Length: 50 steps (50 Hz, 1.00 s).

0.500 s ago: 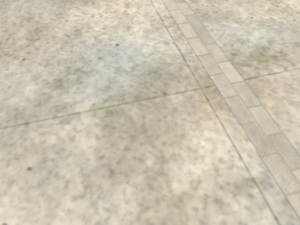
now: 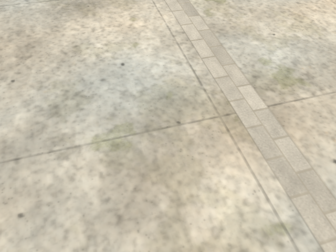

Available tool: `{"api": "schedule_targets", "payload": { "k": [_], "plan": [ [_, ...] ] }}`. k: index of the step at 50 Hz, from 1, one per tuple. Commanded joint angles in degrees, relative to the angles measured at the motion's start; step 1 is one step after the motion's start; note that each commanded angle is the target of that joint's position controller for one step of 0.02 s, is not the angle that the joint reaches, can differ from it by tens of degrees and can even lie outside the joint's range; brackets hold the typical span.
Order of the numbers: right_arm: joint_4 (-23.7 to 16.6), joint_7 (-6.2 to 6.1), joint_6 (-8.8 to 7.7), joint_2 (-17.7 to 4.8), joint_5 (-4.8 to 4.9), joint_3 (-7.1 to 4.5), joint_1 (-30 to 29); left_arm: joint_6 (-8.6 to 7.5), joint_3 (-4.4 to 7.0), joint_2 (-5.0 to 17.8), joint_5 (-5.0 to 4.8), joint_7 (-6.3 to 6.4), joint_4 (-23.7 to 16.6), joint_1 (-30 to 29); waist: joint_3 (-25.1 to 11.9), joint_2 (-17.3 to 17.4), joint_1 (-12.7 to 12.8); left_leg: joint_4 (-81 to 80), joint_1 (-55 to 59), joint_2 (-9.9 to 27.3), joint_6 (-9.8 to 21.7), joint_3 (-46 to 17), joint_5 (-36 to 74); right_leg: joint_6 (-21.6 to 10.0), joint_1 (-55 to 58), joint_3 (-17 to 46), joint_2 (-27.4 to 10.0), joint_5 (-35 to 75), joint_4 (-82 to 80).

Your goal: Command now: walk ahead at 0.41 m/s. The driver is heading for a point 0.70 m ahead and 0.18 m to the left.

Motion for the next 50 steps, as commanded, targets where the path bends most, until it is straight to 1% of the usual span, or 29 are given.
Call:
{"api": "schedule_targets", "payload": {
  "k": [1,5,10,13,14,15,16,17,18,19,20,21,22,24,27,30,33,38,40,41,42,43,44,45,46,47,48,49,50],
  "plan": [
    [-1.81,-0.78,-0.15,-6.34,-0.26,-0.24,2.59,-0.24,0.83,2.57,0.65,-0.58,-3.93,-4.57,4.43,5.62,-0.12,-13.21,7.26,14.25,7.47,-14.14,12.42,1.34,-14.93,0.87,-3.63,5.69,-5.63],
    [-2.49,-2.03,0.52,-9.11,-0.44,-0.62,3.57,0.09,-0.34,0.50,0.70,-0.93,-7.66,-14.44,6.49,5.49,-1.71,-15.37,3.54,13.58,7.57,-9.79,14.34,3.54,-13.03,-0.90,-2.17,13.28,-21.25],
    [-2.05,-2.33,0.99,-9.34,0.83,-1.20,6.68,-0.66,-0.65,2.23,0.25,-2.21,-10.59,-21.54,8.88,5.93,-2.26,-14.28,3.89,15.19,7.51,-10.47,14.64,3.25,-8.47,-0.16,-0.26,17.11,-31.08],
    [-2.85,-2.50,1.51,-10.61,1.06,-2.09,4.95,-1.41,0.25,5.20,0.21,-2.55,-10.91,-18.93,6.51,7.02,1.06,-9.20,6.75,16.72,6.03,-11.48,22.26,1.79,-1.47,0.29,1.10,13.96,-34.32],
    [-3.44,-2.43,1.71,-11.13,0.87,-2.32,3.75,-1.58,1.12,6.95,0.23,-2.35,-10.03,-14.64,3.45,7.88,3.71,-3.91,6.44,15.83,5.11,-10.74,31.51,0.88,5.43,-0.70,2.58,12.17,-34.41],
    [-4.11,-2.28,1.99,-10.34,0.41,-2.07,2.86,-1.55,2.54,9.29,0.07,-1.85,-7.34,-5.08,-2.54,7.77,8.27,6.73,3.44,12.75,3.48,-8.84,36.90,-0.54,18.04,-1.47,3.69,11.00,-34.41],
    [-6.02,-2.11,2.14,-8.17,-0.43,-1.23,2.21,-1.48,3.69,13.12,0.92,-1.16,-5.34,6.26,-11.79,4.17,12.45,23.90,-7.85,9.10,1.34,-6.87,25.46,-3.82,36.25,7.87,-5.33,6.99,-32.61],
    [-7.13,-2.01,1.29,0.91,0.32,0.85,9.80,-1.09,4.32,17.38,2.06,-1.38,-4.15,10.47,-21.86,-13.34,7.98,44.87,-27.45,-1.07,-2.27,-4.28,-11.27,-11.61,53.39,34.76,-20.37,-7.19,-40.81],
    [-6.53,-1.92,0.37,-3.89,2.09,-0.23,8.73,-1.25,2.77,11.99,1.98,-1.63,-4.54,8.87,-21.03,-13.71,8.55,54.36,-32.46,0.74,-1.68,-11.26,-17.18,-11.60,49.63,44.10,-20.69,-14.19,-48.75],
    [-8.34,-2.04,0.01,-7.71,3.16,-1.41,3.63,-1.49,1.63,8.13,1.59,-1.54,-5.39,3.10,-11.25,-10.03,7.48,57.14,-36.65,3.67,-0.76,-10.31,-12.94,-8.71,41.60,34.67,-19.23,-13.88,-49.37],
    [-9.02,-2.43,-0.01,-8.13,2.85,-1.67,0.51,-1.68,0.99,6.08,1.56,-1.54,-6.09,-1.39,-6.37,-5.31,5.92,55.81,-35.11,6.68,-0.22,-8.98,-7.52,-7.10,32.87,26.14,-17.39,-7.51,-50.14],
    [-9.35,-2.73,0.26,-7.64,1.98,-2.16,-0.89,-1.94,0.69,4.67,2.07,-1.71,-5.93,-4.25,-3.48,-3.20,4.31,52.95,-32.07,8.60,0.01,-8.89,-3.83,-6.03,25.45,19.68,-15.24,-0.98,-51.56],
    [-9.21,-2.68,1.05,-6.58,1.77,-2.54,0.18,-2.19,0.35,3.44,2.70,-1.77,-5.51,-5.76,-2.45,-4.10,2.33,50.71,-28.58,10.16,0.32,-9.45,-1.82,-5.23,21.15,14.05,-13.15,2.63,-52.99],
    [-10.05,-2.38,2.66,-4.37,1.99,-2.67,0.49,-2.35,0.48,3.09,2.68,-1.57,-4.46,-5.87,-0.83,-4.43,0.93,48.32,-26.62,11.10,0.52,-8.83,-1.12,-5.83,17.29,8.28,-12.31,5.84,-55.54],
    [-13.14,-2.35,4.08,-4.98,1.50,-3.13,-4.17,-2.56,1.22,5.63,2.71,-0.58,-3.52,-4.67,2.27,-2.01,0.53,43.80,-31.97,11.67,-0.39,-9.39,3.90,-7.24,16.53,3.44,-13.15,8.64,-58.30],
    [-15.05,-1.40,3.86,-5.40,1.15,-3.22,-8.35,-2.13,1.67,7.25,2.91,0.32,-3.20,-2.84,3.34,-0.93,1.30,35.43,-35.12,11.02,-1.32,-9.15,12.23,-6.88,19.13,-1.75,-12.62,11.61,-58.90],
    [-17.29,-0.03,3.37,-4.76,0.92,-2.56,-14.88,-1.56,1.93,8.59,2.56,0.93,-3.24,-0.78,4.78,0.07,3.51,26.47,-34.21,10.25,-1.45,-5.07,17.48,-5.87,21.09,-6.99,-11.89,13.76,-58.95],
    [-22.11,1.86,3.36,-4.86,1.11,-1.84,-23.09,0.28,2.69,10.60,1.33,0.86,-2.40,4.29,6.79,0.04,6.18,17.90,-35.61,8.65,0.40,-0.65,12.39,-4.72,30.96,-11.03,-14.07,19.05,-54.57],
    [-23.36,2.32,3.54,-6.45,1.15,-2.46,-22.18,1.05,3.15,12.05,0.86,0.82,-2.92,3.55,4.84,-1.74,4.44,16.59,-30.86,5.76,2.24,2.32,6.65,-3.60,33.34,-12.80,-14.49,34.70,-48.70],
    [-23.24,2.33,3.69,-7.81,1.19,-3.20,-19.25,1.48,3.40,12.92,0.61,0.91,-3.33,2.86,2.25,-3.09,2.36,16.72,-25.79,3.35,3.41,4.20,3.76,-2.94,33.77,-13.64,-14.36,45.75,-43.07],
    [-21.86,2.24,3.72,-9.93,1.47,-4.51,-12.33,2.06,3.48,13.36,0.39,0.98,-3.75,1.79,-1.60,-3.26,-1.84,14.77,-16.73,0.35,5.11,5.77,3.58,-1.90,32.42,-14.97,-13.20,53.35,-33.12],
    [-19.07,1.45,3.88,-13.93,1.66,-6.77,-2.13,2.25,3.06,12.59,0.52,1.08,-4.26,1.66,-6.97,-1.66,-6.69,11.49,-0.94,-1.97,7.44,4.62,6.64,0.43,25.16,-16.03,-10.82,49.80,-19.19],
    [-17.62,0.06,4.40,-20.58,1.68,-8.74,3.98,1.61,1.57,7.75,2.50,0.99,-6.51,3.04,-11.40,9.51,-6.33,9.47,16.61,10.46,12.71,-16.55,3.97,3.80,5.13,-16.15,-6.08,18.10,1.49],
    [-19.75,0.36,3.45,-22.95,1.19,-8.31,1.56,-0.93,-0.20,3.02,2.24,0.28,-9.46,4.42,-19.43,16.04,-1.44,-1.77,27.98,21.53,22.66,-49.77,-6.18,5.67,-12.39,-3.10,5.27,-18.53,16.25],
    [-19.93,0.89,2.65,-17.23,0.54,-6.52,2.25,-2.97,0.90,8.09,-0.13,-0.42,-10.93,-3.42,-17.20,8.08,-5.12,-5.87,27.49,21.04,19.31,-47.31,-4.86,3.99,-19.00,4.61,2.61,-15.73,18.48],
    [-19.71,0.89,1.98,-14.55,0.43,-5.79,0.24,-3.92,0.91,8.24,-1.08,-0.66,-11.74,-5.58,-10.62,6.84,-3.95,-5.15,21.37,19.21,16.99,-38.12,-0.10,2.34,-21.17,3.93,0.19,-10.56,15.36],
    [-20.63,0.81,1.64,-12.64,0.72,-5.23,-4.24,-4.17,0.96,7.82,0.11,-0.15,-10.72,-4.93,-6.86,1.96,-1.02,-4.87,12.52,16.41,14.88,-31.02,5.37,2.08,-17.57,4.21,-2.50,-6.12,10.21],
    [-21.63,0.63,1.52,-10.46,0.57,-4.54,-7.92,-3.66,1.62,8.69,1.32,0.20,-10.04,-4.02,-4.79,2.39,1.22,-5.52,5.45,14.23,13.51,-25.93,10.47,2.37,-13.05,4.44,-4.23,-3.50,5.27],
    [-22.72,0.32,1.47,-9.54,-0.16,-4.04,-10.31,-2.65,1.91,8.98,1.42,0.10,-9.60,-2.63,-3.67,3.43,2.92,-6.46,0.72,13.37,13.05,-23.08,17.67,2.97,-9.35,4.36,-5.10,-2.01,3.59]
  ]
}}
